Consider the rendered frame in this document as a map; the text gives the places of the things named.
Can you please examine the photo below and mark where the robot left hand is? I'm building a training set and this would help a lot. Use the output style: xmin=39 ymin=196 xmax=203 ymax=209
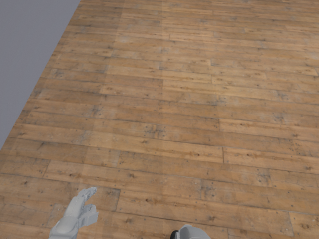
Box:
xmin=63 ymin=187 xmax=99 ymax=228

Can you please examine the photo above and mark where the right robot thigh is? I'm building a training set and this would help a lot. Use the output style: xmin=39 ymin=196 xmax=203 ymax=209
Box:
xmin=175 ymin=226 xmax=211 ymax=239

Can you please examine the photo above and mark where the left robot forearm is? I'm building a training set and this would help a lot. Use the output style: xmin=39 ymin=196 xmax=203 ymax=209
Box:
xmin=48 ymin=216 xmax=79 ymax=239

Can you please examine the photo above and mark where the right robot shin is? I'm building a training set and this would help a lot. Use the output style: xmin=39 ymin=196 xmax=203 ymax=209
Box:
xmin=180 ymin=224 xmax=192 ymax=230

